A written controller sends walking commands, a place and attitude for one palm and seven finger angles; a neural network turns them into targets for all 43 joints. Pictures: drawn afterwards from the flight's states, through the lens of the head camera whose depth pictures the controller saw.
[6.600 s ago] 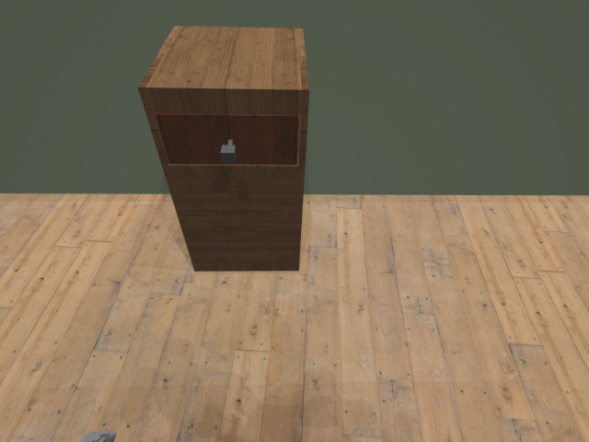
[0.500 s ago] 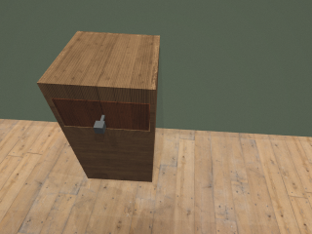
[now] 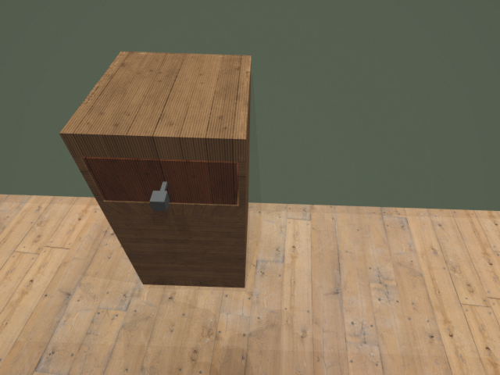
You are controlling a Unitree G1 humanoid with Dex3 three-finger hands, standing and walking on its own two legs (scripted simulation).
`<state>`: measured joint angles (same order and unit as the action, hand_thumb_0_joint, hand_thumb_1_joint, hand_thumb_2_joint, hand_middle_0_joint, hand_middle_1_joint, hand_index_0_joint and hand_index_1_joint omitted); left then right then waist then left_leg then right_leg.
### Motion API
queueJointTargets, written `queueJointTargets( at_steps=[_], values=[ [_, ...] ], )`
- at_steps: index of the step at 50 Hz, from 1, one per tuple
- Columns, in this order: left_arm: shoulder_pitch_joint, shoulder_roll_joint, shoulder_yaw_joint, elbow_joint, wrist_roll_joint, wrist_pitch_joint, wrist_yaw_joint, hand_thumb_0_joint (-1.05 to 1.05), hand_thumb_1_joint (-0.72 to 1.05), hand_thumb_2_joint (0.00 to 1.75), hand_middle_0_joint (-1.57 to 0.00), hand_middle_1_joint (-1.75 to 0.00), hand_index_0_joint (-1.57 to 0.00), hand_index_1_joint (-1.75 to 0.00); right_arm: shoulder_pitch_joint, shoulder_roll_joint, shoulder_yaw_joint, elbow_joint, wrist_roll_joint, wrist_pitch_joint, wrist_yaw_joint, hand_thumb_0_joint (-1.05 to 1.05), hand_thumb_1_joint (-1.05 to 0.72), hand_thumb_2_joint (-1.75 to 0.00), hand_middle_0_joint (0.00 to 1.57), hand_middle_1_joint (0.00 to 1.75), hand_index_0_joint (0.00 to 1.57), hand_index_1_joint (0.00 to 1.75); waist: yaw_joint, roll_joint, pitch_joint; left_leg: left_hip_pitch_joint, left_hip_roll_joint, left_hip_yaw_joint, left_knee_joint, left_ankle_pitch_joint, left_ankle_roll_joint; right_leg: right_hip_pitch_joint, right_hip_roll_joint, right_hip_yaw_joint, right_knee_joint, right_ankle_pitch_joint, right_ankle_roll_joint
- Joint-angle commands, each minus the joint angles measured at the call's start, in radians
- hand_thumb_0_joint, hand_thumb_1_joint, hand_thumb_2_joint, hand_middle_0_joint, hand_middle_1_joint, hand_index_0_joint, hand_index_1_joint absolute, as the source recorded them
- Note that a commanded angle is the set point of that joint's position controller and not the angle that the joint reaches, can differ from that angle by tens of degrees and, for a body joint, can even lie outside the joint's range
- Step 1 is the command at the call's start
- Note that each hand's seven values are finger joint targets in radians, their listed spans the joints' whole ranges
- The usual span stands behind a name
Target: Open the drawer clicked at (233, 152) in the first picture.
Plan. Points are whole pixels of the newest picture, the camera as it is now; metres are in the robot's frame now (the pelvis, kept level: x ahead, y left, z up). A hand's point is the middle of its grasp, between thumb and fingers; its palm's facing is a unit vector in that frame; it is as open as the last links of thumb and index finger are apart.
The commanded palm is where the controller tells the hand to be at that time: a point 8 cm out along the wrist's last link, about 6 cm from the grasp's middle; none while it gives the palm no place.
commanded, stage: look again from close up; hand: left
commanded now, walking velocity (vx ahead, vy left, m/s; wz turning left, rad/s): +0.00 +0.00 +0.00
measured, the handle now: (161, 194) +0.56 +0.27 -0.13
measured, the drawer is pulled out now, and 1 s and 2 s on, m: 0.00 0.00 0.00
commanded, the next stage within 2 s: raise the hand with hooked fingers in 0.54 s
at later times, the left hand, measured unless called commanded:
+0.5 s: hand out of the picture +0.03 +0.23 -0.17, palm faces +0.05 -0.98 -0.21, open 7.3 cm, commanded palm none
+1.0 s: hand (124, 308) +0.23 +0.23 -0.04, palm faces -0.03 -0.40 -0.92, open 8.3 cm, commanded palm +0.16 +0.27 -0.03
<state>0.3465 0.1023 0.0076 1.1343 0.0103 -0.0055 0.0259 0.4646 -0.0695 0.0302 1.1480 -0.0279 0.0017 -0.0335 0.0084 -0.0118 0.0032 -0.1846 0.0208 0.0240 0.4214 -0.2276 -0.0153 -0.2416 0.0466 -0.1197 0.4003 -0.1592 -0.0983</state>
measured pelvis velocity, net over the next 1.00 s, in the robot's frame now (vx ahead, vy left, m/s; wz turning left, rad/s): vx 0.02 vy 0.05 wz -0.04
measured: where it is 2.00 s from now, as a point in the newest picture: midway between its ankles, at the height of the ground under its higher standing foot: outside the picture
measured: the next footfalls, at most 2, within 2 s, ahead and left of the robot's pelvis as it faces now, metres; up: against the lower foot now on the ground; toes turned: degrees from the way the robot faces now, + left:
none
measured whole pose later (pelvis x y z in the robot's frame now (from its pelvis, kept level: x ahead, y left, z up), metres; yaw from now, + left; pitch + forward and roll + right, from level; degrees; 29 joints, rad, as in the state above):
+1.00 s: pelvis +0.02 +0.05 -0.03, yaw -2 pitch +8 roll +1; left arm 0.40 0.24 -0.11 -0.02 0.87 0.00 0.36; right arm 0.10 -0.28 -0.02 0.55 -0.03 -0.03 0.06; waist 0.02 0.02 -0.11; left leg -0.41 -0.05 0.14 0.67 -0.41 0.07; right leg -0.54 0.05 0.04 0.73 -0.33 -0.05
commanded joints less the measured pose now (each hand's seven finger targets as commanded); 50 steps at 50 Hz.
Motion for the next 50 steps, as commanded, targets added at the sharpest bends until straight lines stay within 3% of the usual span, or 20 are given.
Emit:
queueJointTargets(
  at_steps=[1,2,3,5,7,10,15,19,31,32,33,34,35,36,37,41,43,45,47,50],
  values=[
    [0.070,0.062,0.011,-0.019,-0.002,-0.019,0.003,0.00,0.90,0.90,-0.20,-0.30,-0.20,-0.30,0.082,-0.057,-0.014,-0.021,0.005,-0.015,-0.011,0.00,-0.90,-0.90,0.20,0.30,0.20,0.30,0.006,0.008,0.118,-0.166,0.044,-0.065,-0.105,-0.109,0.049,0.029,-0.145,0.210,-0.132,-0.245,0.034],
    [0.116,0.137,0.012,-0.019,0.010,-0.035,0.046,0.00,0.90,0.90,-0.20,-0.30,-0.20,-0.30,-0.090,-0.153,-0.049,-0.067,0.014,-0.019,0.008,0.00,-0.90,-0.90,0.20,0.30,0.20,0.30,0.049,0.001,0.213,-0.210,0.031,0.047,0.122,-0.179,-0.013,-0.034,-0.198,0.267,-0.206,-0.032,0.175],
    [0.060,0.171,0.026,-0.068,0.010,-0.032,0.037,0.00,0.90,0.90,-0.20,-0.30,-0.20,-0.30,0.034,-0.089,-0.051,-0.094,0.015,0.006,0.003,0.00,-0.90,-0.90,0.20,0.30,0.20,0.30,-0.049,-0.018,0.109,-0.151,-0.006,-0.002,0.272,-0.212,0.008,-0.066,-0.278,0.377,-0.271,-0.252,0.141],
    [-0.003,0.171,0.028,-0.093,0.007,-0.038,0.026,0.00,0.90,0.90,-0.20,-0.30,-0.20,-0.30,0.071,-0.069,-0.046,-0.089,0.011,0.013,0.016,0.00,-0.90,-0.90,0.20,0.30,0.20,0.30,-0.067,0.017,0.007,-0.122,0.024,0.004,0.360,-0.177,0.034,-0.104,-0.296,0.348,-0.235,-0.406,-0.002],
    [-0.026,0.151,0.037,-0.114,0.012,-0.043,0.029,0.00,0.90,0.90,-0.20,-0.30,-0.20,-0.30,0.075,-0.058,-0.045,-0.097,0.009,0.002,0.020,0.00,-0.90,-0.90,0.20,0.30,0.20,0.30,-0.064,0.000,-0.033,-0.106,0.019,0.016,0.315,-0.146,0.036,-0.076,-0.280,0.277,-0.199,-0.295,-0.057],
    [-0.031,0.125,0.030,-0.098,0.010,-0.033,0.028,0.00,0.90,0.90,-0.20,-0.30,-0.20,-0.30,0.090,-0.050,-0.036,-0.091,0.008,-0.012,0.014,0.00,-0.90,-0.90,0.20,0.30,0.20,0.30,-0.061,-0.021,0.033,-0.035,0.012,0.024,0.088,-0.100,0.038,-0.129,-0.241,0.230,-0.133,-0.326,-0.045],
    [0.022,0.066,0.005,-0.071,-0.002,-0.025,0.014,0.00,0.90,0.90,-0.20,-0.30,-0.20,-0.30,0.012,-0.113,-0.027,-0.100,0.002,-0.038,0.001,0.00,-0.90,-0.90,0.20,0.30,0.20,0.30,0.005,0.179,0.096,-0.213,0.125,-0.156,-0.150,-0.044,0.088,0.052,-0.114,0.114,0.053,-0.031,0.036],
    [0.027,0.074,-0.002,-0.066,-0.001,-0.024,0.009,0.00,0.90,0.90,-0.20,-0.30,-0.20,-0.30,-0.013,-0.135,-0.021,-0.107,0.008,-0.042,-0.002,0.00,-0.90,-0.90,0.20,0.30,0.20,0.30,0.006,0.017,0.119,-0.197,0.102,-0.131,-0.148,-0.024,0.081,0.083,-0.130,0.128,0.032,0.018,0.043],
    [0.020,0.078,-0.002,-0.052,-0.005,-0.017,0.016,0.00,0.90,0.90,-0.20,-0.30,-0.20,-0.30,-0.024,-0.157,-0.010,-0.060,0.011,-0.042,-0.014,0.00,-0.90,-0.90,0.20,0.30,0.20,0.30,-0.011,0.040,0.057,-0.005,0.097,-0.094,-0.110,0.312,0.065,0.069,-0.137,0.117,0.059,0.066,0.054],
    [0.094,0.139,-0.006,-0.013,0.006,-0.025,0.054,0.00,0.90,0.90,-0.20,-0.30,-0.20,-0.30,-0.137,-0.212,-0.027,-0.134,0.034,-0.042,0.001,0.00,-0.90,-0.90,0.20,0.30,0.20,0.30,0.031,-0.160,0.120,-0.108,0.139,-0.075,0.038,0.370,0.054,0.022,-0.165,0.128,0.041,0.207,0.075],
    [-0.762,0.451,-0.017,-1.508,0.184,-0.171,0.064,0.00,0.88,0.89,-0.20,-0.32,-0.20,-0.32,-0.149,-0.375,-0.040,-0.495,0.068,-0.180,-0.027,0.00,-0.90,-0.90,0.20,0.30,0.20,0.30,-0.091,0.169,-0.380,0.111,0.029,-0.105,-0.052,0.392,0.042,0.089,-0.038,0.207,0.159,0.131,0.058],
    [-0.353,0.365,-0.015,-1.254,0.196,-0.078,0.130,0.00,0.85,0.88,-0.20,-0.33,-0.20,-0.33,-0.261,-0.289,-0.032,-0.453,0.065,-0.284,-0.063,0.00,-0.90,-0.90,0.20,0.30,0.20,0.30,-0.008,0.280,-0.293,0.169,0.085,-0.120,-0.117,0.524,-0.019,-0.033,-0.061,0.118,0.247,-0.107,0.046],
    [-0.287,0.259,-0.039,-1.176,0.132,-0.012,0.185,0.00,0.83,0.87,-0.21,-0.34,-0.21,-0.34,-0.224,-0.282,-0.061,-0.372,0.069,-0.318,-0.062,0.00,-0.90,-0.90,0.20,0.30,0.20,0.30,-0.022,0.306,-0.198,0.076,0.077,-0.110,-0.143,0.381,-0.060,-0.124,-0.050,0.073,0.311,-0.234,0.065],
    [-0.001,0.101,-0.131,-1.051,0.156,0.077,0.200,0.00,0.81,0.86,-0.21,-0.36,-0.21,-0.36,-0.191,-0.230,-0.048,-0.364,0.075,-0.325,-0.057,0.00,-0.90,-0.90,0.20,0.30,0.20,0.30,-0.017,0.236,-0.125,0.030,0.077,-0.144,-0.156,0.331,-0.071,-0.188,-0.053,0.073,0.331,-0.249,0.076],
    [-0.089,0.082,-0.187,-1.197,0.188,0.080,0.203,0.00,0.78,0.85,-0.21,-0.37,-0.21,-0.37,-0.229,-0.236,-0.045,-0.432,0.079,-0.337,-0.049,0.00,-0.90,-0.90,0.20,0.30,0.20,0.30,-0.024,0.215,-0.023,-0.012,0.065,-0.148,-0.138,0.309,-0.061,-0.212,-0.061,0.077,0.321,-0.213,0.082],
    [0.006,0.204,-0.165,-1.270,0.521,0.077,0.264,0.00,0.69,0.81,-0.22,-0.43,-0.22,-0.43,-0.286,-0.315,-0.060,-0.554,0.011,-0.314,-0.008,0.00,-0.90,-0.90,0.20,0.30,0.20,0.30,-0.026,-0.016,-0.095,-0.113,0.015,-0.148,0.102,0.354,-0.015,-0.213,-0.012,0.134,0.189,-0.064,0.029],
    [0.192,0.188,-0.139,-1.198,0.666,0.082,0.298,0.00,0.64,0.79,-0.22,-0.47,-0.22,-0.47,-0.360,-0.329,-0.087,-0.646,-0.013,-0.242,0.030,0.00,-0.90,-0.90,0.20,0.30,0.20,0.30,0.016,-0.133,-0.075,-0.157,0.008,-0.170,0.148,0.297,-0.001,-0.215,0.000,0.185,0.170,-0.084,0.018],
    [0.438,0.132,-0.145,-1.047,0.806,0.073,0.314,0.00,0.60,0.77,-0.22,-0.50,-0.22,-0.50,-0.386,-0.319,-0.099,-0.685,-0.007,-0.125,0.072,0.00,-0.90,-0.90,0.20,0.30,0.20,0.30,0.075,-0.295,-0.060,-0.287,-0.007,-0.093,0.167,0.274,-0.004,-0.203,0.007,0.179,0.202,-0.064,0.011],
    [0.408,0.154,-0.136,-1.117,0.893,0.008,0.324,0.00,0.55,0.75,-0.22,-0.53,-0.22,-0.53,-0.472,-0.316,-0.090,-0.766,0.008,-0.050,0.102,0.00,-0.90,-0.90,0.20,0.30,0.20,0.30,0.103,-0.266,-0.096,-0.325,-0.034,-0.045,0.169,0.184,-0.004,-0.177,0.012,0.199,0.238,-0.037,0.001],
    [0.332,0.295,-0.003,-1.239,1.001,-0.053,0.401,0.00,0.48,0.72,-0.23,-0.57,-0.23,-0.57,-0.522,-0.297,-0.079,-0.824,0.004,0.017,0.121,0.00,-0.90,-0.90,0.20,0.30,0.20,0.30,0.155,-0.027,-0.179,-0.311,-0.063,-0.038,0.197,0.147,-0.003,-0.133,0.015,0.239,0.295,0.003,-0.017]
  ],
)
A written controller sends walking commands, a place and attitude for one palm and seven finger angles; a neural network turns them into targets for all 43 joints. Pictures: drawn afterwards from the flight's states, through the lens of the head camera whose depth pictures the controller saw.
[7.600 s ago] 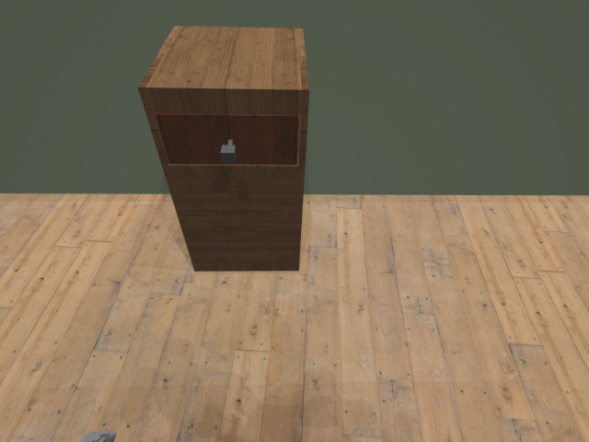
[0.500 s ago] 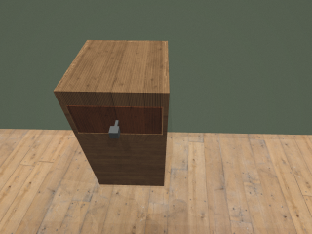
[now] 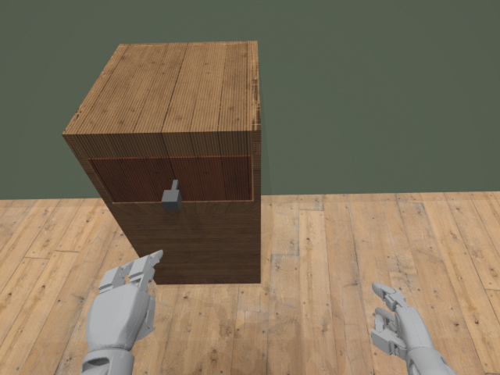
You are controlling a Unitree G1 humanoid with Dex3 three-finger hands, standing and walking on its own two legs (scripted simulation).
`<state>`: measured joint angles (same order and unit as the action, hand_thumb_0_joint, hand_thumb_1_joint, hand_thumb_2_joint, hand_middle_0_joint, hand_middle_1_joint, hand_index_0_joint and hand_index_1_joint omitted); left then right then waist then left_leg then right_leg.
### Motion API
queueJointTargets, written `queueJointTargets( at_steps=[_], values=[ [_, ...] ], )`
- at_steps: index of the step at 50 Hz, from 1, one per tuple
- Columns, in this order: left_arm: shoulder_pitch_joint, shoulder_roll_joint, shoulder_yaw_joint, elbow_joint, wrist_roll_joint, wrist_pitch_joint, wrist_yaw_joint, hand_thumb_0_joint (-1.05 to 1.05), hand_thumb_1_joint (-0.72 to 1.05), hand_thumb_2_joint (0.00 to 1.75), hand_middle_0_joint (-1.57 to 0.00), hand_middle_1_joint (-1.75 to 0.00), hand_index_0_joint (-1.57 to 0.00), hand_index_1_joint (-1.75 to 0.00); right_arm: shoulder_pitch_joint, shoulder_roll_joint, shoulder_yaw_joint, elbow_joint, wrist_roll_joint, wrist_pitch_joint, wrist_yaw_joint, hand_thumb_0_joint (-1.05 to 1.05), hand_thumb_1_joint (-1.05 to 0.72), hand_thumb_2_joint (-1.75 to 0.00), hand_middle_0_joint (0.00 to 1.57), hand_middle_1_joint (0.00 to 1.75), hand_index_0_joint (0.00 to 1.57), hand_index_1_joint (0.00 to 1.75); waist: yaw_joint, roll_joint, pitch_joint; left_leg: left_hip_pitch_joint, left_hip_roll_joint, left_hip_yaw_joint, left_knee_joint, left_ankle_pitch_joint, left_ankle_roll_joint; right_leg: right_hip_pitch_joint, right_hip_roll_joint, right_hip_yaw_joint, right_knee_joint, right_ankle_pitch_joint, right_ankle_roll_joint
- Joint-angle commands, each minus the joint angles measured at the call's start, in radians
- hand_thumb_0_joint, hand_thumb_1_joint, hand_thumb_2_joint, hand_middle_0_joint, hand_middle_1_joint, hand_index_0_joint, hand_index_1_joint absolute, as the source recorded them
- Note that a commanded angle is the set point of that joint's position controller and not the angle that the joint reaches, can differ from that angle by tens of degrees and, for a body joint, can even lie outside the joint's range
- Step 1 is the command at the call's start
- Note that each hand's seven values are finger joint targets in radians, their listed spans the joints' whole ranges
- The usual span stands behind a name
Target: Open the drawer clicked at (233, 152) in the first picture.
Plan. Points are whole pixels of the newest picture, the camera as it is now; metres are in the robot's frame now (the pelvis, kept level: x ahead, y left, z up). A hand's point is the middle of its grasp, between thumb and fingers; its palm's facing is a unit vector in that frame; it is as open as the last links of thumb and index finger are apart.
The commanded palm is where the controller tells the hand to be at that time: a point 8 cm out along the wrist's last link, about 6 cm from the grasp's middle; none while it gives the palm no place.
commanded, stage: raise the hand with hooked fingers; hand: left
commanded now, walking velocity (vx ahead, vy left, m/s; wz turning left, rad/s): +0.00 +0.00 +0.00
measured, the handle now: (173, 194) +0.53 +0.24 -0.10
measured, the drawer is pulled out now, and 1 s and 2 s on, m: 0.00 0.00 0.00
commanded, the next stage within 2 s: move the hooked fingers above the handle in 1.54 s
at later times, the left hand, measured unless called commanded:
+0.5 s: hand (140, 297) +0.23 +0.19 +0.01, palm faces -0.05 -0.09 -1.00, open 11.2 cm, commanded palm +0.21 +0.20 +0.07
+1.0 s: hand (134, 249) +0.28 +0.20 +0.07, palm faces +0.10 -0.07 -0.99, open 13.7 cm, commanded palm +0.26 +0.22 +0.13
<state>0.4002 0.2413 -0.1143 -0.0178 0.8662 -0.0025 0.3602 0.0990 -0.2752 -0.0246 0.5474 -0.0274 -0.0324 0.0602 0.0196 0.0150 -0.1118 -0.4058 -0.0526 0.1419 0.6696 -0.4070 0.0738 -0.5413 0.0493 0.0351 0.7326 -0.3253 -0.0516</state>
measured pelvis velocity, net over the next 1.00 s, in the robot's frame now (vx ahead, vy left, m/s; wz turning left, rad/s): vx -0.01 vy -0.02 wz -0.04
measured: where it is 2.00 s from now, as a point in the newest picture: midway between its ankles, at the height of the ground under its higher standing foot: outside the picture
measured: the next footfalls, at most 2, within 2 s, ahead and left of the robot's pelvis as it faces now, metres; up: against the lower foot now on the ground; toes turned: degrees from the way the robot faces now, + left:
none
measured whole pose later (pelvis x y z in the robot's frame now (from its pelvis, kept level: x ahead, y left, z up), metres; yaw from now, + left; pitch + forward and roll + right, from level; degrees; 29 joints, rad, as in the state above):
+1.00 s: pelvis -0.01 -0.02 +0.01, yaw -3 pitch +3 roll +2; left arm 0.02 0.39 -0.13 0.09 1.00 0.13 0.25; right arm 0.08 -0.24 0.00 0.60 0.01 0.09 -0.06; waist 0.07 0.06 -0.06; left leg -0.28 -0.09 -0.06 0.56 -0.33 0.03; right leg -0.41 0.09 0.07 0.60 -0.24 -0.07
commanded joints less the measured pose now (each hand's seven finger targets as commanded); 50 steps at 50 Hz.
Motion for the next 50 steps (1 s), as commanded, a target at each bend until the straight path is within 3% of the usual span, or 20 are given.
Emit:
queueJointTargets(
  at_steps=[1,4,5,6,10,12,16,17,20,21,22,24,26,30,33,36,40,43,45,50],
  values=[
    [0.215,0.189,0.146,-0.148,0.185,-0.055,0.100,0.00,0.46,0.71,-0.23,-0.58,-0.23,-0.58,-0.162,-0.081,-0.022,-0.240,-0.010,0.071,0.032,0.00,-0.90,-0.90,0.20,0.30,0.20,0.30,0.140,0.038,-0.100,-0.075,0.009,-0.159,-0.032,0.316,-0.087,0.146,0.012,0.094,-0.019,0.177,-0.066],
    [0.008,0.228,0.183,-0.246,0.252,-0.055,0.192,0.00,0.39,0.68,-0.24,-0.63,-0.24,-0.63,-0.115,-0.052,-0.023,-0.243,-0.032,0.105,0.016,0.00,-0.90,-0.90,0.20,0.30,0.20,0.30,0.107,0.142,-0.249,-0.001,0.007,-0.181,0.055,0.375,-0.070,0.082,0.020,0.155,0.027,0.256,-0.064],
    [-0.118,0.263,0.199,-0.292,0.276,-0.060,0.219,0.00,0.36,0.67,-0.24,-0.64,-0.24,-0.64,-0.098,-0.050,-0.024,-0.217,-0.043,0.114,0.007,0.00,-0.90,-0.90,0.20,0.30,0.20,0.30,0.079,0.096,-0.272,-0.008,0.006,-0.208,0.093,0.350,-0.063,0.033,0.016,0.184,0.039,0.234,-0.055],
    [-0.179,0.245,0.176,-0.310,0.280,-0.066,0.235,0.00,0.34,0.66,-0.24,-0.66,-0.24,-0.66,-0.100,-0.046,-0.023,-0.214,-0.046,0.113,-0.005,0.00,-0.90,-0.90,0.20,0.30,0.20,0.30,0.057,0.070,-0.287,-0.003,0.003,-0.202,0.120,0.327,-0.051,0.011,0.005,0.202,0.033,0.224,-0.048],
    [-0.333,0.243,0.136,-0.323,0.248,-0.118,0.224,0.00,0.25,0.62,-0.25,-0.72,-0.25,-0.72,-0.110,-0.050,-0.021,-0.177,-0.057,0.103,-0.033,0.00,-0.90,-0.90,0.20,0.30,0.20,0.30,-0.017,0.050,-0.244,-0.022,-0.014,-0.194,0.199,0.258,-0.031,-0.069,-0.018,0.215,0.011,0.198,-0.033],
    [-0.321,0.243,0.114,-0.266,0.217,-0.119,0.187,0.00,0.20,0.60,-0.25,-0.75,-0.25,-0.75,-0.110,-0.058,-0.021,-0.169,-0.055,0.099,-0.036,0.00,-0.90,-0.90,0.20,0.30,0.20,0.30,-0.030,0.000,-0.216,-0.054,-0.016,-0.189,0.195,0.233,-0.025,-0.035,-0.027,0.201,-0.013,0.220,-0.016],
    [-0.216,0.261,0.119,-0.110,0.157,0.013,0.073,0.00,0.11,0.56,-0.26,-0.81,-0.26,-0.81,-0.124,-0.050,-0.002,-0.158,-0.024,0.121,-0.049,0.00,-0.90,-0.90,0.20,0.30,0.20,0.30,0.006,-0.106,-0.209,-0.182,-0.025,-0.170,0.108,0.213,-0.032,0.245,-0.061,0.233,-0.084,0.390,0.024],
    [-0.186,0.274,0.125,-0.080,0.137,0.041,0.041,0.00,0.08,0.55,-0.26,-0.82,-0.26,-0.82,-0.141,-0.046,0.009,-0.160,-0.009,0.126,-0.054,0.00,-0.90,-0.90,0.20,0.30,0.20,0.30,0.023,-0.148,-0.179,-0.211,-0.022,-0.173,0.067,0.159,-0.039,0.281,-0.074,0.260,-0.119,0.343,0.034],
    [-0.086,0.346,0.196,-0.096,0.120,0.068,-0.013,0.00,0.01,0.52,-0.26,-0.87,-0.26,-0.87,-0.142,-0.048,0.031,-0.169,0.004,0.115,-0.061,0.00,-0.90,-0.90,0.20,0.30,0.20,0.30,0.081,-0.100,-0.243,-0.189,-0.016,-0.160,0.004,0.230,-0.046,0.437,-0.081,0.261,-0.095,0.478,0.034],
    [-0.071,0.344,0.199,-0.117,0.117,0.060,-0.024,0.00,-0.01,0.51,-0.27,-0.88,-0.27,-0.88,-0.135,-0.041,0.035,-0.161,0.003,0.110,-0.061,0.00,-0.90,-0.90,0.20,0.30,0.20,0.30,0.086,-0.092,-0.252,-0.185,-0.016,-0.163,-0.008,0.244,-0.050,0.474,-0.091,0.255,-0.087,0.548,0.040],
    [-0.060,0.353,0.210,-0.112,0.111,0.048,-0.033,0.00,-0.03,0.50,-0.27,-0.90,-0.27,-0.90,-0.142,-0.038,0.040,-0.153,0.005,0.109,-0.063,0.00,-0.90,-0.90,0.20,0.30,0.20,0.30,0.086,-0.114,-0.204,-0.201,-0.015,-0.167,-0.028,0.204,-0.052,0.463,-0.095,0.260,-0.103,0.516,0.043],
    [-0.117,0.360,0.228,-0.167,0.116,0.021,-0.033,0.00,-0.08,0.48,-0.27,-0.93,-0.27,-0.93,-0.142,-0.043,0.028,-0.146,0.000,0.106,-0.068,0.00,-0.90,-0.90,0.20,0.30,0.20,0.30,0.081,-0.085,-0.181,-0.194,-0.016,-0.171,-0.044,0.189,-0.046,0.449,-0.095,0.268,-0.128,0.463,0.038],
    [-0.207,0.376,0.255,-0.241,0.126,-0.004,-0.002,0.00,-0.13,0.46,-0.27,-0.96,-0.27,-0.96,-0.140,-0.044,0.016,-0.144,-0.011,0.105,-0.074,0.00,-0.90,-0.90,0.20,0.30,0.20,0.30,0.076,-0.037,-0.194,-0.191,-0.022,-0.184,-0.046,0.170,-0.039,0.443,-0.101,0.278,-0.149,0.377,0.030],
    [-0.260,0.371,0.299,-0.222,0.128,-0.061,0.082,0.00,-0.22,0.42,-0.28,-1.02,-0.28,-1.02,-0.124,-0.039,-0.012,-0.121,-0.005,0.072,-0.081,0.00,-0.90,-0.90,0.20,0.30,0.20,0.30,0.057,-0.044,-0.204,-0.195,-0.038,-0.204,-0.030,0.138,-0.029,0.393,-0.093,0.269,-0.161,0.256,0.026],
    [-0.274,0.348,0.288,-0.133,0.117,-0.035,0.111,0.00,-0.29,0.39,-0.29,-1.07,-0.29,-1.07,-0.106,-0.053,-0.040,-0.092,0.005,0.058,-0.079,0.00,-0.90,-0.90,0.20,0.30,0.20,0.30,0.051,-0.058,-0.247,-0.199,-0.048,-0.199,-0.026,0.153,-0.035,0.417,-0.104,0.279,-0.159,0.320,0.038],
    [-0.307,0.341,0.250,-0.112,0.103,0.048,0.087,0.00,-0.36,0.36,-0.29,-1.11,-0.29,-1.11,-0.114,-0.064,-0.051,-0.085,0.021,0.066,-0.079,0.00,-0.90,-0.90,0.20,0.30,0.20,0.30,0.056,-0.091,-0.306,-0.186,-0.050,-0.181,-0.046,0.190,-0.038,0.493,-0.117,0.277,-0.149,0.455,0.055],
    [-0.413,0.317,0.154,-0.150,0.088,0.133,0.000,0.00,-0.45,0.32,-0.30,-1.17,-0.30,-1.17,-0.153,-0.071,-0.039,-0.099,0.042,0.077,-0.096,0.00,-0.90,-0.90,0.20,0.30,0.20,0.30,0.043,-0.065,-0.242,-0.112,-0.040,-0.164,-0.104,0.183,-0.031,0.465,-0.101,0.234,-0.202,0.306,0.049],
    [-0.500,0.334,0.127,-0.140,0.112,0.147,-0.048,0.00,-0.50,0.30,-0.30,-1.20,-0.30,-1.20,-0.156,-0.065,-0.023,-0.096,0.037,0.079,-0.114,0.00,-0.90,-0.90,0.20,0.30,0.20,0.30,0.043,-0.065,-0.178,-0.052,-0.031,-0.155,-0.142,0.183,-0.023,0.424,-0.084,0.192,-0.249,0.155,0.039],
    [-0.570,0.375,0.157,-0.132,0.129,0.140,-0.062,0.00,-0.50,0.30,-0.30,-1.20,-0.30,-1.20,-0.154,-0.061,-0.015,-0.100,0.034,0.080,-0.123,0.00,-0.90,-0.90,0.20,0.30,0.20,0.30,0.054,-0.076,-0.164,-0.015,-0.027,-0.154,-0.164,0.188,-0.016,0.412,-0.068,0.162,-0.265,0.096,0.029],
    [-0.722,0.388,0.163,-0.059,0.148,0.139,-0.079,0.00,-0.50,0.30,-0.30,-1.20,-0.30,-1.20,-0.147,-0.045,0.000,-0.098,0.043,0.083,-0.130,0.00,-0.90,-0.90,0.20,0.30,0.20,0.30,0.063,-0.006,-0.114,0.044,-0.021,-0.163,-0.221,0.180,-0.025,0.390,-0.043,0.097,-0.277,0.027,0.008]
  ],
)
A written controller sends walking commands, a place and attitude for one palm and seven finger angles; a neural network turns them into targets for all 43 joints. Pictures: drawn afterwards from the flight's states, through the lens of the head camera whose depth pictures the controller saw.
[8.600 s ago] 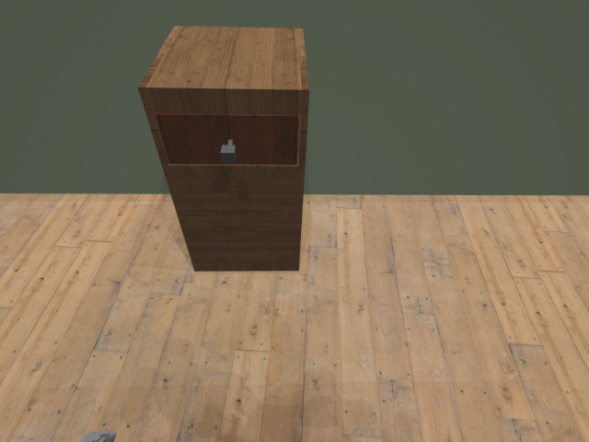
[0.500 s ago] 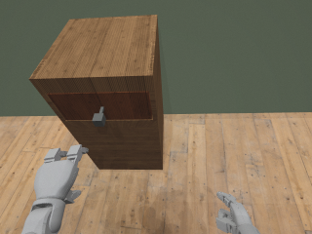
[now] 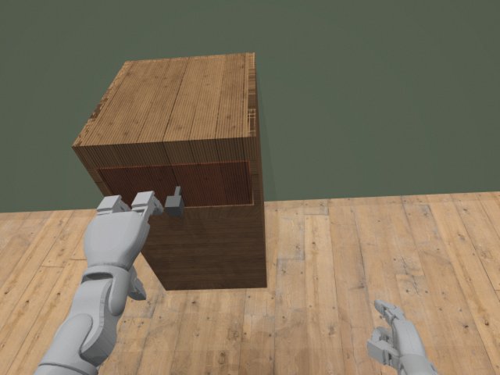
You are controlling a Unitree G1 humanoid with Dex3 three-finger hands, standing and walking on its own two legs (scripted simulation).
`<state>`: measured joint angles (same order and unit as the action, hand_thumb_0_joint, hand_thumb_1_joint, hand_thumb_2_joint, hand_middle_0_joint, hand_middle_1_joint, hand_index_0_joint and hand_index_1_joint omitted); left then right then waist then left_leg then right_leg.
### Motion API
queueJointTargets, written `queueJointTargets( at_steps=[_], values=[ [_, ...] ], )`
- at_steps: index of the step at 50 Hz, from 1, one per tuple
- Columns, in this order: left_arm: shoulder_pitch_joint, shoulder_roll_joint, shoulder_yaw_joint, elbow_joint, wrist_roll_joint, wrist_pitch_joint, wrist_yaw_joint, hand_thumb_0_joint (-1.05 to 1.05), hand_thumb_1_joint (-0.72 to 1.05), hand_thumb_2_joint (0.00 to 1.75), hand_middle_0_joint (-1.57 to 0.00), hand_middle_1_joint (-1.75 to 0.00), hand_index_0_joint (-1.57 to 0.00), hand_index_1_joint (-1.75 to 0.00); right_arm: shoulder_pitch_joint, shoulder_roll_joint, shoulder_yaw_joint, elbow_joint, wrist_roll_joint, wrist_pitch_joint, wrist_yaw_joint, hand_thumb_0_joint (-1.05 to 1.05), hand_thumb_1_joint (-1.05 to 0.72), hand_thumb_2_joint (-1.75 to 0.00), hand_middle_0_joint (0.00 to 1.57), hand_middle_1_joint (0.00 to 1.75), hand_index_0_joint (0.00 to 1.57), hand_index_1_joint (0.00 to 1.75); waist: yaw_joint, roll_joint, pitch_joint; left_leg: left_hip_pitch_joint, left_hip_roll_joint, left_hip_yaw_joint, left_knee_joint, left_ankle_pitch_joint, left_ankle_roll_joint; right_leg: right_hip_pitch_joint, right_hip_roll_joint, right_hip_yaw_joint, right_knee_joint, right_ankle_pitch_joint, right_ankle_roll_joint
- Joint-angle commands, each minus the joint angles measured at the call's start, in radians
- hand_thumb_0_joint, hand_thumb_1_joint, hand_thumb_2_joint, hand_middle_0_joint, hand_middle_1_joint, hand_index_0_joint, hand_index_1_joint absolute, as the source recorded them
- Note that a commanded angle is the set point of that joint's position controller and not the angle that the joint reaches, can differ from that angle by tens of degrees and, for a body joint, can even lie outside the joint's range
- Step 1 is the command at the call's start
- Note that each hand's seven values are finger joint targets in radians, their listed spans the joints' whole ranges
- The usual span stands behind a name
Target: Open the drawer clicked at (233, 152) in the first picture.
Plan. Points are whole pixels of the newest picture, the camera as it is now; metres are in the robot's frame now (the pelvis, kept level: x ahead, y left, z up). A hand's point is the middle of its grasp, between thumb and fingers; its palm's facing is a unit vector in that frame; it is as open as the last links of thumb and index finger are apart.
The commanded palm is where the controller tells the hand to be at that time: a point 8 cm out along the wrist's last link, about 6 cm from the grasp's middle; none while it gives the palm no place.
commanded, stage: raise the hand with hooked fingers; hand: left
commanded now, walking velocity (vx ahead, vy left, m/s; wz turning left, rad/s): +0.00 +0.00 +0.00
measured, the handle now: (176, 199) +0.54 +0.28 -0.11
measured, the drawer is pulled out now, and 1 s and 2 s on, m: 0.00 0.00 0.00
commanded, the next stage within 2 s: move the hooked fingers above the handle in 0.54 s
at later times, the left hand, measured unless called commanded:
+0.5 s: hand (98, 229) +0.31 +0.29 +0.08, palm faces +0.08 -0.07 -0.99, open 13.9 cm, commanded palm +0.28 +0.30 +0.14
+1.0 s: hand (109, 220) +0.34 +0.30 +0.05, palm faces +0.03 -0.03 -1.00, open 13.9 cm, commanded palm +0.33 +0.30 +0.10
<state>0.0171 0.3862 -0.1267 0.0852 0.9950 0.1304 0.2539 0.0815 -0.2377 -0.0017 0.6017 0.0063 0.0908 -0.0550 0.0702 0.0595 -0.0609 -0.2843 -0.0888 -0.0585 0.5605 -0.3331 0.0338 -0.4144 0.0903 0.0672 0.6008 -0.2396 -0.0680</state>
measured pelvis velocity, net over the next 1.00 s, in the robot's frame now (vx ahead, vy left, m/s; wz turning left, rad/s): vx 0.02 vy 0.03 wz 0.04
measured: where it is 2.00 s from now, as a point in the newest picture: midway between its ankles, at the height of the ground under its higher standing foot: outside the picture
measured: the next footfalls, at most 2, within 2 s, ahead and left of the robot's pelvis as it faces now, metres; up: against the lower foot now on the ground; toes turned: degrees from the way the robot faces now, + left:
none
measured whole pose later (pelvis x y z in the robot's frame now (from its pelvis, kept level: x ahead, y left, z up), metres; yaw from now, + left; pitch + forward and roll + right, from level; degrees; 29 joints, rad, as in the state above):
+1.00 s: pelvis +0.02 +0.03 +0.00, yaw +2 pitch +7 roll +0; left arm -0.23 0.45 -0.07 0.31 1.03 0.01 0.20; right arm 0.14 -0.23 0.00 0.62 0.00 0.11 -0.02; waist 0.09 0.04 -0.03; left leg -0.31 -0.12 -0.09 0.55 -0.34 0.07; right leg -0.41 0.06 0.04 0.54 -0.24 -0.03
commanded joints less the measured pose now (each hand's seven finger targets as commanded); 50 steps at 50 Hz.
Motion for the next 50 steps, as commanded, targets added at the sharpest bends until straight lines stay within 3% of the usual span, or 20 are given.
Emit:
queueJointTargets(
  at_steps=[1,4,7,9,11,14,19,20,24,30,34,39,42,45,47,50],
  values=[
    [-0.373,0.231,0.157,-0.160,0.018,0.009,0.021,0.00,-0.50,0.30,-0.30,-1.20,-0.30,-1.20,-0.127,-0.080,-0.020,-0.152,0.010,-0.043,-0.015,0.00,-0.90,-0.90,0.20,0.30,0.20,0.30,0.012,-0.026,-0.158,-0.060,0.016,0.033,-0.121,0.121,0.013,0.264,-0.082,0.047,-0.140,-0.033,0.021],
    [-0.439,0.204,0.115,-0.125,0.011,0.030,-0.015,0.00,-0.50,0.30,-0.30,-1.20,-0.30,-1.20,-0.117,-0.083,-0.014,-0.147,0.014,-0.041,-0.012,0.00,-0.90,-0.90,0.20,0.30,0.20,0.30,0.002,-0.012,-0.147,-0.023,0.027,0.018,-0.146,0.157,0.002,0.260,-0.073,0.003,-0.136,0.017,0.013],
    [-0.498,0.190,0.078,-0.076,-0.001,0.049,-0.067,0.00,-0.50,0.30,-0.30,-1.20,-0.30,-1.20,-0.105,-0.090,-0.009,-0.144,0.019,-0.039,-0.011,0.00,-0.90,-0.90,0.20,0.30,0.20,0.30,-0.010,-0.039,-0.119,-0.006,0.039,0.008,-0.164,0.170,-0.002,0.252,-0.069,-0.022,-0.146,0.022,0.011],
    [-0.460,0.173,0.063,-0.055,0.004,0.051,-0.107,0.00,-0.50,0.30,-0.30,-1.20,-0.30,-1.20,-0.089,-0.097,-0.010,-0.146,0.014,-0.034,-0.003,0.00,-0.90,-0.90,0.20,0.30,0.20,0.30,-0.006,-0.044,-0.129,0.008,0.045,0.004,-0.167,0.210,-0.010,0.261,-0.067,-0.035,-0.140,0.059,0.007],
    [-0.424,0.166,0.059,-0.046,-0.003,0.039,-0.144,0.00,-0.50,0.30,-0.30,-1.20,-0.30,-1.20,-0.076,-0.100,-0.010,-0.154,0.013,-0.030,0.005,0.00,-0.90,-0.90,0.20,0.30,0.20,0.30,-0.001,-0.063,-0.121,0.013,0.052,-0.005,-0.172,0.230,-0.015,0.261,-0.065,-0.048,-0.135,0.066,0.003],
    [-0.420,0.193,0.090,-0.120,-0.002,-0.018,-0.166,0.00,-0.50,0.30,-0.30,-1.20,-0.30,-1.20,-0.063,-0.105,-0.014,-0.160,0.002,-0.032,0.016,0.00,-0.90,-0.90,0.20,0.30,0.20,0.30,0.008,-0.034,-0.157,0.036,0.059,-0.021,-0.166,0.311,-0.029,0.278,-0.063,-0.053,-0.125,0.121,-0.004],
    [-0.444,0.255,0.175,-0.251,0.013,-0.121,-0.100,0.00,-0.50,0.30,-0.30,-1.20,-0.30,-1.20,-0.039,-0.102,-0.026,-0.150,-0.011,-0.049,0.028,0.00,-0.90,-0.90,0.20,0.30,0.20,0.30,0.032,0.065,-0.229,0.113,0.074,-0.072,-0.150,0.496,-0.069,0.265,-0.056,-0.053,-0.104,0.174,-0.013],
    [-0.450,0.273,0.199,-0.257,0.013,-0.128,-0.083,0.00,-0.50,0.30,-0.30,-1.20,-0.30,-1.20,-0.036,-0.106,-0.028,-0.145,-0.012,-0.051,0.031,0.00,-0.90,-0.90,0.20,0.30,0.20,0.30,0.032,0.061,-0.225,0.114,0.080,-0.090,-0.151,0.503,-0.078,0.250,-0.052,-0.056,-0.100,0.164,-0.012],
    [-0.428,0.248,0.192,-0.202,0.002,-0.112,-0.035,0.00,-0.50,0.30,-0.30,-1.20,-0.30,-1.20,-0.020,-0.108,-0.039,-0.119,-0.002,-0.046,0.041,0.00,-0.90,-0.90,0.20,0.30,0.20,0.30,0.023,0.027,-0.200,0.109,0.076,-0.084,-0.144,0.532,-0.093,0.221,-0.052,-0.060,-0.106,0.178,-0.011],
    [-0.393,0.181,0.109,-0.153,-0.016,-0.035,-0.078,0.00,-0.50,0.30,-0.30,-1.20,-0.30,-1.20,-0.024,-0.124,-0.045,-0.119,0.010,-0.028,0.050,0.00,-0.90,-0.90,0.20,0.30,0.20,0.30,0.002,-0.020,-0.221,0.120,0.080,-0.074,-0.139,0.558,-0.090,0.228,-0.054,-0.063,-0.114,0.197,-0.003],
    [-0.383,0.188,0.095,-0.176,-0.019,-0.044,-0.123,0.00,-0.50,0.30,-0.30,-1.20,-0.30,-1.20,-0.012,-0.127,-0.044,-0.118,-0.002,-0.018,0.048,0.00,-0.90,-0.90,0.20,0.30,0.20,0.30,-0.004,-0.043,-0.245,0.137,0.081,-0.066,-0.120,0.629,-0.085,0.245,-0.060,-0.067,-0.115,0.240,0.002],
    [-0.470,0.228,0.137,-0.117,0.016,-0.105,-0.101,0.00,-0.50,0.30,-0.30,-1.20,-0.30,-1.20,-0.002,-0.120,-0.038,-0.105,-0.011,-0.014,0.038,0.00,-0.90,-0.90,0.20,0.30,0.20,0.30,0.002,-0.019,-0.216,0.095,0.070,-0.056,-0.106,0.568,-0.080,0.204,-0.054,-0.066,-0.101,0.217,-0.007],
    [-0.497,0.286,0.208,-0.090,0.032,-0.137,-0.054,0.00,-0.50,0.30,-0.30,-1.20,-0.30,-1.20,0.010,-0.114,-0.042,-0.105,-0.015,-0.017,0.031,0.00,-0.90,-0.90,0.20,0.30,0.20,0.30,0.021,-0.001,-0.267,0.076,0.056,-0.048,-0.092,0.562,-0.080,0.231,-0.052,-0.055,-0.081,0.240,-0.013],
    [-0.522,0.289,0.224,0.002,0.031,-0.135,-0.020,0.00,-0.50,0.30,-0.30,-1.20,-0.30,-1.20,0.019,-0.112,-0.046,-0.100,-0.008,-0.013,0.026,0.00,-0.90,-0.90,0.20,0.30,0.20,0.30,0.014,-0.012,-0.263,0.032,0.044,-0.033,-0.077,0.498,-0.073,0.214,-0.047,-0.050,-0.072,0.239,-0.012],
    [-0.543,0.257,0.190,0.046,0.031,-0.129,-0.009,0.00,-0.50,0.30,-0.30,-1.20,-0.30,-1.20,0.028,-0.109,-0.049,-0.098,-0.007,-0.013,0.023,0.00,-0.90,-0.90,0.20,0.30,0.20,0.30,0.005,-0.010,-0.257,0.003,0.036,-0.020,-0.068,0.477,-0.068,0.204,-0.051,-0.052,-0.063,0.245,-0.012],
    [-0.560,0.238,0.161,0.075,0.030,-0.120,-0.011,0.00,-0.50,0.30,-0.30,-1.20,-0.30,-1.20,0.039,-0.119,-0.059,-0.102,-0.006,-0.010,0.020,0.00,-0.90,-0.90,0.20,0.30,0.20,0.30,-0.012,-0.004,-0.324,0.008,0.032,-0.014,-0.035,0.495,-0.058,0.201,-0.050,-0.044,-0.046,0.275,-0.006]
  ],
)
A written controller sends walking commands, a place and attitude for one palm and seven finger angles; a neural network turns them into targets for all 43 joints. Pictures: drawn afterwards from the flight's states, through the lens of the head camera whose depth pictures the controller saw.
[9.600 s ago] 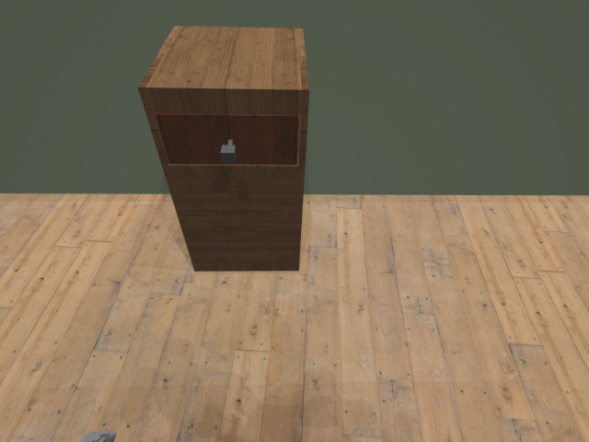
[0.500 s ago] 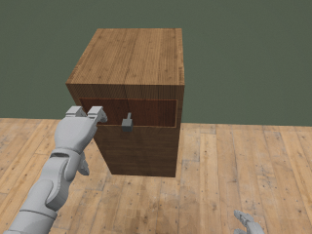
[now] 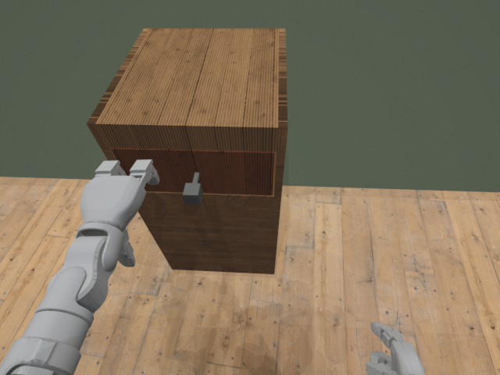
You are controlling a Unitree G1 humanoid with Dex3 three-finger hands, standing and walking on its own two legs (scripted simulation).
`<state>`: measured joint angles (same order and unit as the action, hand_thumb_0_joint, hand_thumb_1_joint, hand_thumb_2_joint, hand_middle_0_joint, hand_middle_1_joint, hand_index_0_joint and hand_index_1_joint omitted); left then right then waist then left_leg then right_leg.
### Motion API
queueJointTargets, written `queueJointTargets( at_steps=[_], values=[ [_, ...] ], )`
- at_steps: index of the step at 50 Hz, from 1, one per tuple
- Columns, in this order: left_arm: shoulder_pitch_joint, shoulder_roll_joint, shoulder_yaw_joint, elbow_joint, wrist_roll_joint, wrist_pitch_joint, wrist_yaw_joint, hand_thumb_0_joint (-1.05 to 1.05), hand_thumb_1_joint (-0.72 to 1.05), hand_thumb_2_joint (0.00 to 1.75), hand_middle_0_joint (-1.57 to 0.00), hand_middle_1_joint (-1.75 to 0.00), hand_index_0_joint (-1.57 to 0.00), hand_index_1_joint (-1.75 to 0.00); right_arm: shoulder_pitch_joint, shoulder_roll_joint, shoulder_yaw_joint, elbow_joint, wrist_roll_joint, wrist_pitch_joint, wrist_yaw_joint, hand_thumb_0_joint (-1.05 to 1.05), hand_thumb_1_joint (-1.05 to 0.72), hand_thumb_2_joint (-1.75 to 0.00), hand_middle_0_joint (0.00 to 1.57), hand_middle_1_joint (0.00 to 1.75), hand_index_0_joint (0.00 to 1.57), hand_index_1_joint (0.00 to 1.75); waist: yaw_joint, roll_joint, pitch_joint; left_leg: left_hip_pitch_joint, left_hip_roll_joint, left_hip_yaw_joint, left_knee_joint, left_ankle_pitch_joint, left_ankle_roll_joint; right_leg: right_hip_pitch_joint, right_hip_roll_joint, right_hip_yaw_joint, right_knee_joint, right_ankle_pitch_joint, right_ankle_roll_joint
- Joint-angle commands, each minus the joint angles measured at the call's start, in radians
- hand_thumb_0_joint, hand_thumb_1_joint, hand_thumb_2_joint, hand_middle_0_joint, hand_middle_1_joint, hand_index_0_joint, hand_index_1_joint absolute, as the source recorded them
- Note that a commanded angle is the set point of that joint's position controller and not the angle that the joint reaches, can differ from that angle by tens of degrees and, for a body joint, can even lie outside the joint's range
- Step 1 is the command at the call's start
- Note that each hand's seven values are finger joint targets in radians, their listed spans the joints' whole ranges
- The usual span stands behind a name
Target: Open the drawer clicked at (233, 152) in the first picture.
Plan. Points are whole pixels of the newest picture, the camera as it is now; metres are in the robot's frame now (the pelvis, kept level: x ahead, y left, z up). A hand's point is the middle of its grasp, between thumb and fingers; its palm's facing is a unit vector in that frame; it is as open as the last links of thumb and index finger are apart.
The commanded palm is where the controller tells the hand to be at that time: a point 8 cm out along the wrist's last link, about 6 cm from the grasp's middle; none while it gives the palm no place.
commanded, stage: move the hooked fingers above the handle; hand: left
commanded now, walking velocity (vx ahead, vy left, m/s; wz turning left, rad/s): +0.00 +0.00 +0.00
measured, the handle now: (194, 187) +0.52 +0.22 -0.12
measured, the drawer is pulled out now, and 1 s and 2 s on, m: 0.00 0.00 0.00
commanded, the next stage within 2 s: none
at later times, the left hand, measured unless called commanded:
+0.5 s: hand (147, 202) +0.39 +0.26 +0.00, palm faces -0.07 +0.02 -1.00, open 13.9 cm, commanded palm +0.38 +0.26 +0.06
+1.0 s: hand (162, 196) +0.44 +0.26 -0.05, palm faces -0.12 +0.00 -0.99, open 13.9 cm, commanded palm +0.44 +0.25 +0.01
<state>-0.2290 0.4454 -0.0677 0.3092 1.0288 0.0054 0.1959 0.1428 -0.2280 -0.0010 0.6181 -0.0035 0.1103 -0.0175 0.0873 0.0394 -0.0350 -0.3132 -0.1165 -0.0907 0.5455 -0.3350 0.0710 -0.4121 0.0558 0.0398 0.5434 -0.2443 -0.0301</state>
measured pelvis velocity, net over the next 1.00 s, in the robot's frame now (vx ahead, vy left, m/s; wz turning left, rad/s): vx -0.03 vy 0.00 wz -0.03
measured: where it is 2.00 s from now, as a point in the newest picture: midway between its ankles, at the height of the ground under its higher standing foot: outside the picture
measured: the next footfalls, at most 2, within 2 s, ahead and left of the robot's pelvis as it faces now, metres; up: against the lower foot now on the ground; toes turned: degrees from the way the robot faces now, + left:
none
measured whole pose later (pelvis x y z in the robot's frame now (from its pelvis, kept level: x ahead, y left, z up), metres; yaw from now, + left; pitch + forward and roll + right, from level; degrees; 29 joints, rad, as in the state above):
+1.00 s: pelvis -0.03 +0.00 -0.05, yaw -2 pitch +22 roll -2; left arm -0.77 0.58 0.02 1.12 1.09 -0.11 0.35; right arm 0.33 -0.27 -0.03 0.69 -0.02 0.09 -0.02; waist -0.10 0.04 -0.14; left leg -0.85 -0.10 -0.06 0.92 -0.44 0.07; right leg -0.93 0.09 0.03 0.84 -0.30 -0.03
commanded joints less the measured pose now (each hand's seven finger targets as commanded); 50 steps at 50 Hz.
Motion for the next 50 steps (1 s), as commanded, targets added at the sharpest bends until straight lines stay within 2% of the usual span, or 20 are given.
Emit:
queueJointTargets(
  at_steps=[1,4,8,12,15,18,22,24,28,31,33,37,38,39,42,44,45,46,47,50],
  values=[
    [-0.322,0.177,0.092,-0.122,-0.003,0.007,0.042,0.00,-0.50,0.30,-0.30,-1.20,-0.30,-1.20,-0.014,-0.132,-0.061,-0.113,0.005,-0.028,-0.021,0.00,-0.90,-0.90,0.20,0.30,0.20,0.30,-0.039,-0.003,-0.343,0.027,0.062,0.024,-0.012,0.489,-0.090,0.188,-0.018,-0.016,0.013,0.287,-0.042],
    [-0.381,0.160,0.057,-0.073,-0.011,-0.009,0.025,0.00,-0.50,0.30,-0.30,-1.20,-0.30,-1.20,0.005,-0.140,-0.067,-0.107,0.004,-0.029,-0.028,0.00,-0.90,-0.90,0.20,0.30,0.20,0.30,-0.062,-0.024,-0.341,-0.010,0.056,0.033,0.008,0.439,-0.073,0.172,-0.020,-0.010,0.020,0.289,-0.036],
    [-0.474,0.228,0.106,0.003,0.001,-0.061,0.035,0.00,-0.50,0.30,-0.30,-1.20,-0.30,-1.20,0.028,-0.144,-0.068,-0.100,0.003,-0.025,-0.042,0.00,-0.90,-0.90,0.20,0.30,0.20,0.30,-0.071,-0.048,-0.339,-0.094,0.045,0.038,0.030,0.354,-0.049,0.169,-0.027,0.006,0.039,0.276,-0.032],
    [-0.497,0.342,0.222,0.078,0.020,-0.112,0.093,0.00,-0.50,0.30,-0.30,-1.20,-0.30,-1.20,0.058,-0.140,-0.075,-0.094,-0.002,-0.020,-0.051,0.00,-0.90,-0.90,0.20,0.30,0.20,0.30,-0.046,-0.020,-0.400,-0.163,0.038,0.049,0.053,0.328,-0.039,0.196,-0.032,0.031,0.072,0.295,-0.030],
    [-0.494,0.354,0.250,0.126,0.023,-0.124,0.142,0.00,-0.50,0.30,-0.30,-1.20,-0.30,-1.20,0.069,-0.136,-0.082,-0.087,-0.007,-0.021,-0.045,0.00,-0.90,-0.90,0.20,0.30,0.20,0.30,-0.037,0.020,-0.437,-0.203,0.036,0.053,0.070,0.344,-0.041,0.194,-0.029,0.039,0.100,0.320,-0.033],
    [-0.499,0.324,0.215,0.248,0.022,-0.096,0.160,0.00,-0.50,0.30,-0.30,-1.20,-0.30,-1.20,0.091,-0.143,-0.088,-0.078,0.002,-0.021,-0.039,0.00,-0.90,-0.90,0.20,0.30,0.20,0.30,-0.064,-0.015,-0.392,-0.261,0.038,0.070,0.083,0.292,-0.035,0.152,-0.027,0.039,0.098,0.294,-0.025],
    [-0.557,0.328,0.181,0.353,0.019,-0.069,0.143,0.00,-0.50,0.30,-0.30,-1.20,-0.30,-1.20,0.130,-0.161,-0.094,-0.069,0.010,-0.020,-0.040,0.00,-0.90,-0.90,0.20,0.30,0.20,0.30,-0.096,-0.067,-0.426,-0.302,0.038,0.083,0.098,0.244,-0.022,0.163,-0.032,0.045,0.092,0.290,-0.010],
    [-0.629,0.338,0.168,0.357,0.021,-0.087,0.129,0.00,-0.50,0.30,-0.30,-1.20,-0.30,-1.20,0.151,-0.167,-0.097,-0.066,0.011,-0.020,-0.045,0.00,-0.90,-0.90,0.20,0.30,0.20,0.30,-0.117,-0.082,-0.460,-0.311,0.040,0.082,0.111,0.228,-0.016,0.166,-0.037,0.052,0.095,0.298,-0.002],
    [-0.715,0.361,0.177,0.344,0.028,-0.164,0.129,0.00,-0.50,0.30,-0.30,-1.20,-0.30,-1.20,0.181,-0.166,-0.102,-0.049,0.003,-0.025,-0.052,0.00,-0.90,-0.90,0.20,0.30,0.20,0.30,-0.136,-0.014,-0.500,-0.306,0.045,0.072,0.144,0.225,-0.012,0.106,-0.035,0.052,0.121,0.276,-0.006],
    [-0.775,0.370,0.184,0.393,0.041,-0.197,0.165,0.00,-0.50,0.30,-0.30,-1.20,-0.30,-1.20,0.206,-0.168,-0.102,-0.024,-0.003,-0.032,-0.046,0.00,-0.90,-0.90,0.20,0.30,0.20,0.30,-0.155,0.008,-0.460,-0.339,0.050,0.062,0.177,0.190,-0.011,-0.004,-0.027,0.038,0.141,0.188,-0.013],
    [-0.776,0.420,0.226,0.440,0.053,-0.193,0.200,0.00,-0.50,0.30,-0.30,-1.20,-0.30,-1.20,0.211,-0.176,-0.099,-0.013,-0.012,-0.031,-0.038,0.00,-0.90,-0.90,0.20,0.30,0.20,0.30,-0.146,0.026,-0.470,-0.372,0.050,0.060,0.196,0.181,-0.014,-0.040,-0.024,0.032,0.167,0.160,-0.018],
    [-0.789,0.443,0.235,0.519,0.060,-0.149,0.253,0.00,-0.50,0.30,-0.30,-1.20,-0.30,-1.20,0.228,-0.184,-0.095,-0.006,-0.022,-0.026,-0.017,0.00,-0.90,-0.90,0.20,0.30,0.20,0.30,-0.135,0.070,-0.527,-0.393,0.047,0.065,0.224,0.208,-0.024,-0.068,-0.015,0.015,0.209,0.168,-0.022],
    [-0.785,0.444,0.233,0.550,0.060,-0.129,0.257,0.00,-0.50,0.30,-0.30,-1.20,-0.30,-1.20,0.231,-0.187,-0.093,-0.004,-0.021,-0.021,-0.013,0.00,-0.90,-0.90,0.20,0.30,0.20,0.30,-0.138,0.046,-0.530,-0.402,0.048,0.064,0.226,0.210,-0.026,-0.070,-0.013,0.007,0.214,0.169,-0.021],
    [-0.781,0.413,0.202,0.593,0.054,-0.107,0.255,0.00,-0.50,0.30,-0.30,-1.20,-0.30,-1.20,0.235,-0.189,-0.091,-0.007,-0.019,-0.020,-0.010,0.00,-0.90,-0.90,0.20,0.30,0.20,0.30,-0.150,0.030,-0.516,-0.417,0.047,0.068,0.229,0.194,-0.023,-0.076,-0.011,0.009,0.207,0.162,-0.016],
    [-0.832,0.414,0.176,0.637,0.047,-0.075,0.233,0.00,-0.50,0.30,-0.30,-1.20,-0.30,-1.20,0.259,-0.204,-0.088,-0.006,-0.012,-0.017,-0.008,0.00,-0.90,-0.90,0.20,0.30,0.20,0.30,-0.172,0.000,-0.519,-0.429,0.052,0.063,0.230,0.166,-0.019,-0.082,-0.009,0.002,0.203,0.139,-0.011],
    [-0.905,0.398,0.143,0.644,0.046,-0.078,0.210,0.00,-0.50,0.30,-0.30,-1.20,-0.30,-1.20,0.275,-0.210,-0.089,-0.002,-0.008,-0.021,-0.014,0.00,-0.90,-0.90,0.20,0.30,0.20,0.30,-0.206,-0.024,-0.506,-0.425,0.059,0.054,0.236,0.142,-0.012,-0.116,-0.008,-0.002,0.196,0.113,-0.007],
    [-0.949,0.391,0.135,0.616,0.044,-0.097,0.200,0.00,-0.50,0.30,-0.30,-1.20,-0.30,-1.20,0.279,-0.212,-0.090,0.001,-0.012,-0.026,-0.019,0.00,-0.90,-0.90,0.20,0.30,0.20,0.30,-0.218,-0.001,-0.531,-0.404,0.064,0.048,0.245,0.158,-0.013,-0.134,-0.009,-0.001,0.204,0.120,-0.008],
    [-0.976,0.416,0.149,0.586,0.049,-0.118,0.195,0.00,-0.50,0.30,-0.30,-1.20,-0.30,-1.20,0.295,-0.216,-0.092,0.004,-0.014,-0.029,-0.021,0.00,-0.90,-0.90,0.20,0.30,0.20,0.30,-0.213,0.023,-0.572,-0.369,0.067,0.036,0.251,0.171,-0.018,-0.154,-0.008,-0.006,0.216,0.112,-0.010],
    [-1.005,0.390,0.129,0.568,0.053,-0.140,0.192,0.00,-0.50,0.30,-0.30,-1.20,-0.30,-1.20,0.304,-0.212,-0.096,0.007,-0.018,-0.034,-0.022,0.00,-0.90,-0.90,0.20,0.30,0.20,0.30,-0.224,0.046,-0.603,-0.330,0.073,0.024,0.260,0.188,-0.024,-0.194,-0.006,-0.015,0.228,0.099,-0.012],
    [-1.026,0.381,0.136,0.604,0.056,-0.182,0.203,0.00,-0.50,0.30,-0.30,-1.20,-0.30,-1.20,0.321,-0.216,-0.094,0.039,-0.031,-0.042,-0.021,0.00,-0.90,-0.90,0.20,0.30,0.20,0.30,-0.236,0.074,-0.558,-0.314,0.084,-0.002,0.295,0.218,-0.043,-0.324,0.002,-0.037,0.258,0.057,-0.020]
  ],
)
